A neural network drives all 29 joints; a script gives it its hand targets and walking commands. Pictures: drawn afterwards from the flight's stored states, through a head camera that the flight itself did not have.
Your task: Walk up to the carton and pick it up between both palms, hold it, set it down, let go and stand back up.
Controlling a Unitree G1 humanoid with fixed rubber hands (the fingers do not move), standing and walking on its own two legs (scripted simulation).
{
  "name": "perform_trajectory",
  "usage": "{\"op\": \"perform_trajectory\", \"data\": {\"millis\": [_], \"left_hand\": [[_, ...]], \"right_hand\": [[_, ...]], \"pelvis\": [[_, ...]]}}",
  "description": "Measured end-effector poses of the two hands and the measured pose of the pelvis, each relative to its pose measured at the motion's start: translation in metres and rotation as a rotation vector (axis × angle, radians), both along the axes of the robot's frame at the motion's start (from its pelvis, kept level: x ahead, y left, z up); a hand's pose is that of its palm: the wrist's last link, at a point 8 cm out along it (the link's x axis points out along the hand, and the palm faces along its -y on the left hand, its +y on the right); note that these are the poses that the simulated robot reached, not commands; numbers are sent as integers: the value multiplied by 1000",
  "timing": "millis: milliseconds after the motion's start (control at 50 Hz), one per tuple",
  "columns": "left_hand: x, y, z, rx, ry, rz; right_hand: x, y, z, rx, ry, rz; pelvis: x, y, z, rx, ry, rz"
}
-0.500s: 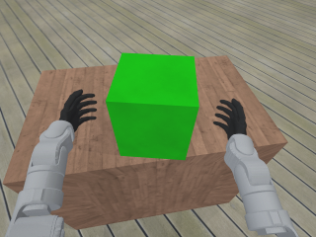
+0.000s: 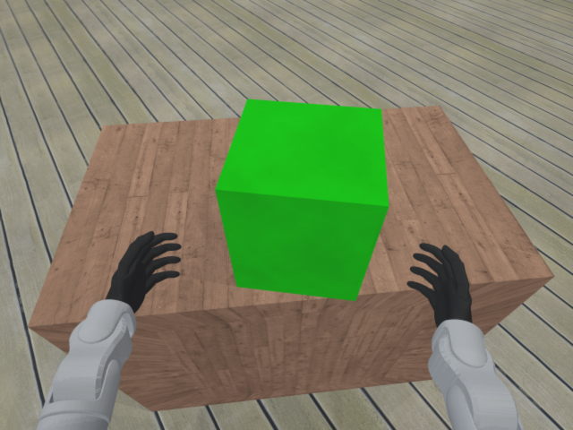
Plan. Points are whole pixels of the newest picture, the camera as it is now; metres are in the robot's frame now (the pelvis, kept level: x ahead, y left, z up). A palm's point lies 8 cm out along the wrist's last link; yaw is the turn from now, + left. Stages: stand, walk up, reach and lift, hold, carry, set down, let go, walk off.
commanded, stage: set down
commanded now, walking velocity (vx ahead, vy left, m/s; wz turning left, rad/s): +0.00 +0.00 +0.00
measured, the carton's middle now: (303, 204) +0.44 -0.01 +0.04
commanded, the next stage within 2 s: let go in 1.38 s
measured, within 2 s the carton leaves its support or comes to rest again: neither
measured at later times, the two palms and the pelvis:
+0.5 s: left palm (125, 359) +0.21 +0.23 +0.00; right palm (446, 354) +0.21 -0.19 -0.01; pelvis +0.01 -0.01 +0.00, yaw +1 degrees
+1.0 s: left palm (133, 393) +0.18 +0.23 -0.04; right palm (457, 382) +0.18 -0.21 -0.04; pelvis +0.01 -0.02 +0.00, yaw +0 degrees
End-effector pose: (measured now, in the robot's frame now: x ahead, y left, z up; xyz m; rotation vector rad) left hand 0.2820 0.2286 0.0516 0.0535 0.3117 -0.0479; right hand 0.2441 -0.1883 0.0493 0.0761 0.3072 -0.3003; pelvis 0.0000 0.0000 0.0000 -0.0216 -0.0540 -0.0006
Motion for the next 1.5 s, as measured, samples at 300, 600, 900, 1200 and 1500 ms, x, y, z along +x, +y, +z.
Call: {"op": "perform_trajectory", "data": {"millis": [300, 600, 900, 1200, 1500], "left_hand": [[-49, 7, -39, 30, 66, 23], [-75, 4, -56, 61, 153, 50], [-98, -1, -82, 79, 277, 89], [-111, -3, -102, 111, 384, 122], [-123, -11, -123, 141, 492, 154]], "right_hand": [[-30, 3, -42, -9, 84, 13], [-36, -8, -64, -30, 139, 61], [-58, -21, -88, -60, 231, 112], [-69, -27, -109, -85, 311, 175], [-84, -42, -131, -114, 414, 232]], "pelvis": [[9, -3, -1, -3, -7, 13], [14, -9, -1, 3, -19, 20], [13, -15, 0, 10, -31, 13], [8, -15, 0, 16, -32, 3], [9, -18, -1, 18, -22, 0]]}}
